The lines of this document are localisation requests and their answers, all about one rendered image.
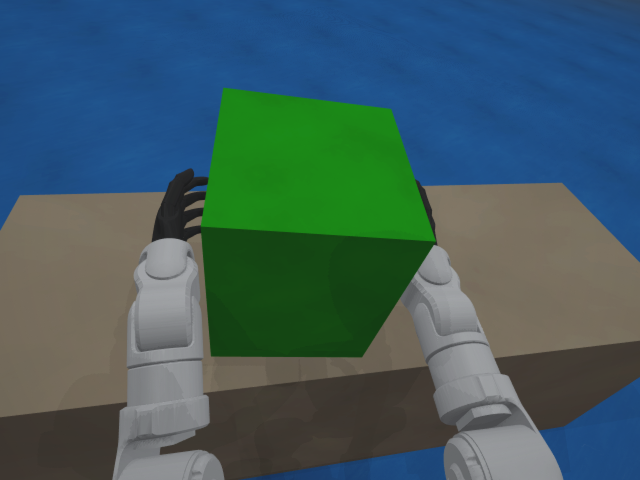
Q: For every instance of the pedestal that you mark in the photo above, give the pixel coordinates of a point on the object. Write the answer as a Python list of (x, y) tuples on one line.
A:
[(556, 294)]

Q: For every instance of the robot right upper arm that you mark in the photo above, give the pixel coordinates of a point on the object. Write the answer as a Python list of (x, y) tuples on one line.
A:
[(503, 453)]

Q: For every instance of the carton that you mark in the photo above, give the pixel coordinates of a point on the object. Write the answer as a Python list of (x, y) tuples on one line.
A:
[(312, 228)]

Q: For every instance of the robot left upper arm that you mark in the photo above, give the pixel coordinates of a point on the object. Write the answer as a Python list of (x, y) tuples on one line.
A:
[(189, 465)]

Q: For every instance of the robot right hand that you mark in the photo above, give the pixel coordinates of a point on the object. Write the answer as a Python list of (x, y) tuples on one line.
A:
[(427, 207)]

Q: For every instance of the left robot forearm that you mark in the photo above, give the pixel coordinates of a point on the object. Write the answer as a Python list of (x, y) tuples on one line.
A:
[(165, 401)]

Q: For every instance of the right robot forearm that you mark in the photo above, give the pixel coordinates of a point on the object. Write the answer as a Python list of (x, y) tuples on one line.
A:
[(471, 393)]

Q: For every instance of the robot left hand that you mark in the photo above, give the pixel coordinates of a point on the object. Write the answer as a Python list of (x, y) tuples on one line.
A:
[(171, 217)]

